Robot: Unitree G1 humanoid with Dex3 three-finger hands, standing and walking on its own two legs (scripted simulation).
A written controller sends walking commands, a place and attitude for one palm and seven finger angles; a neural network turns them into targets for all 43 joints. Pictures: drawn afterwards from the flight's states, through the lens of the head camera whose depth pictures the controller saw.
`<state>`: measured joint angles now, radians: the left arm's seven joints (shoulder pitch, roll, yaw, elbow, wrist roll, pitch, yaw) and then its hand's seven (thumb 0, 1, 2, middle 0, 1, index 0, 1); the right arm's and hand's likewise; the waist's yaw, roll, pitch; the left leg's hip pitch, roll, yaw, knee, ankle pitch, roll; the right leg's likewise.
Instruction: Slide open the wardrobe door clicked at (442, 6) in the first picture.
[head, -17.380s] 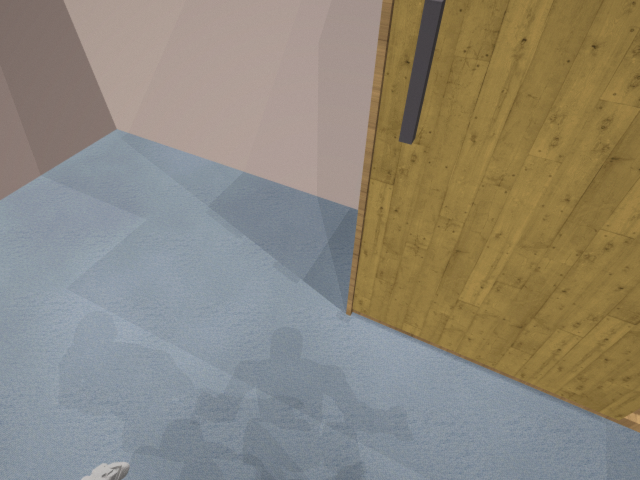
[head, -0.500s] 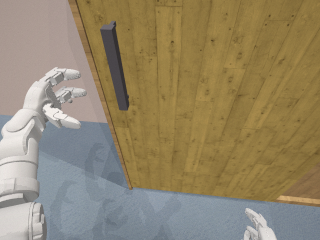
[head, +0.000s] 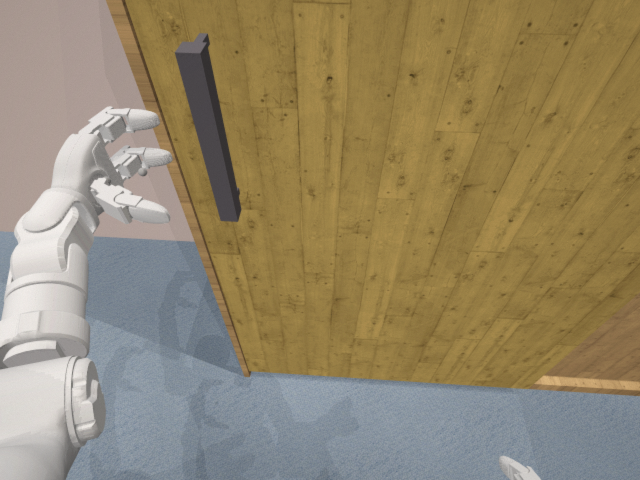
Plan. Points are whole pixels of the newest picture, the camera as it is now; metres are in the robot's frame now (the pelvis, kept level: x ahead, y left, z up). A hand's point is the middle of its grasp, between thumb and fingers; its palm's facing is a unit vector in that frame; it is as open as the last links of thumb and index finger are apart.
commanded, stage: move the hooked fingers beside the handle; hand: left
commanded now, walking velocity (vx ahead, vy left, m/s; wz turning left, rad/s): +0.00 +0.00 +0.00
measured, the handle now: (218, 138) +0.51 +0.15 +0.17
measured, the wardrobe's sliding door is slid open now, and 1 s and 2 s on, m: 0.00 0.00 0.00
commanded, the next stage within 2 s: feel for the door with the fingertips in 1.32 s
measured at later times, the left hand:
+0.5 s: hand (154, 167) +0.45 +0.22 +0.16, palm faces -0.01 -1.00 +0.00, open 14.0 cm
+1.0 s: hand (161, 154) +0.46 +0.21 +0.18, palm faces -0.04 -1.00 +0.01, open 14.0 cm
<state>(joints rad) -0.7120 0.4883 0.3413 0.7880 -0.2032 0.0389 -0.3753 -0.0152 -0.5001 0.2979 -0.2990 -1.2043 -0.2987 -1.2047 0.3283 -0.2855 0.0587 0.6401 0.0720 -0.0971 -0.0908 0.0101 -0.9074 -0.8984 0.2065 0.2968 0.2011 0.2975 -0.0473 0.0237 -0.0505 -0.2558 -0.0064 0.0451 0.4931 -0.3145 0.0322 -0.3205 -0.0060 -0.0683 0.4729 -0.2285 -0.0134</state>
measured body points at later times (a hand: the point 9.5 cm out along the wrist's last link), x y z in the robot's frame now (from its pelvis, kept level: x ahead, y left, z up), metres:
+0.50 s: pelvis +0.00 +0.00 +0.00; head +0.03 +0.00 +0.45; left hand +0.45 +0.27 +0.17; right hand +0.04 -0.27 -0.12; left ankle -0.04 +0.09 -0.74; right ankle +0.01 -0.11 -0.74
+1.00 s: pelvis -0.01 +0.00 +0.00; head +0.03 +0.01 +0.44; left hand +0.45 +0.26 +0.18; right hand +0.07 -0.26 -0.11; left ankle -0.04 +0.09 -0.74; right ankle +0.01 -0.11 -0.74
